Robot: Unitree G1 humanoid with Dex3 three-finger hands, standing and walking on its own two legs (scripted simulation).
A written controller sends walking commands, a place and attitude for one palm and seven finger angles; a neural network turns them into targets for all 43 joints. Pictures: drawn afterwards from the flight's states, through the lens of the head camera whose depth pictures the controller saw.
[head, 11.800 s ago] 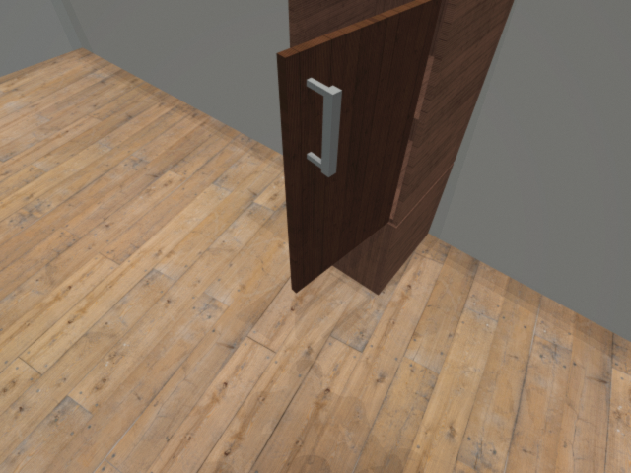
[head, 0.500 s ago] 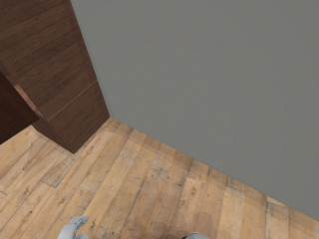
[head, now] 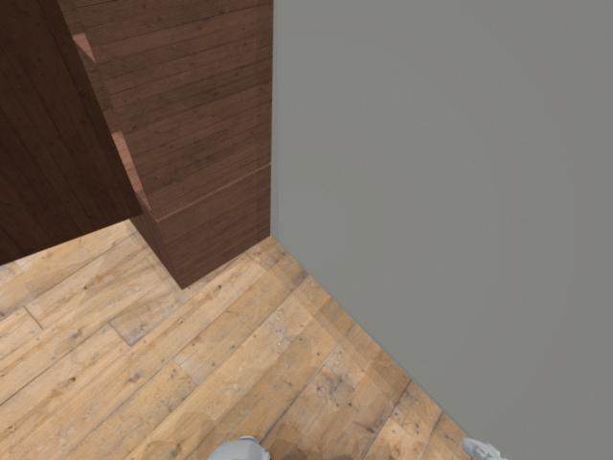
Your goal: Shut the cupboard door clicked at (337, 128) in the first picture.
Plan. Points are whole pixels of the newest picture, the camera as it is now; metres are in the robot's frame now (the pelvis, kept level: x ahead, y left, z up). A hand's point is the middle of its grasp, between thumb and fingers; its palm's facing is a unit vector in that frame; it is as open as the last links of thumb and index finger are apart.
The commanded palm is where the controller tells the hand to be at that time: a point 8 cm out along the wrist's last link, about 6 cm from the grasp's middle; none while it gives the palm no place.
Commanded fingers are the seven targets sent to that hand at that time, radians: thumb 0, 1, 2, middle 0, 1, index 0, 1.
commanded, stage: turn to face it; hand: left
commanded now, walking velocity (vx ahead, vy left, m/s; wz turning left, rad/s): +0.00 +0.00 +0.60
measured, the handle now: out of the picture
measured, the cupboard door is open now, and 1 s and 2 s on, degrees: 82 82 82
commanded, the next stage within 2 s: take the last steps up to it in 0.84 s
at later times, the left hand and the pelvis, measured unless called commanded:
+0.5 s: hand out of the picture +0.10 +0.17 -0.13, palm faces +0.25 -0.93 -0.27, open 7.4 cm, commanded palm none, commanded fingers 0.00 0.90 0.90 -0.20 -0.30 -0.20 -0.30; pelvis +0.03 -0.05 +0.02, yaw +15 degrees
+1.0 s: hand out of the picture -0.07 +0.08 -0.15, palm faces +0.57 -0.78 -0.26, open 7.3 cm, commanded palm none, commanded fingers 0.00 0.90 0.90 -0.20 -0.30 -0.20 -0.30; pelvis +0.04 -0.08 +0.02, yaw +32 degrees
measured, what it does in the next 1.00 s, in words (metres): steps on the spot, turning left: right foot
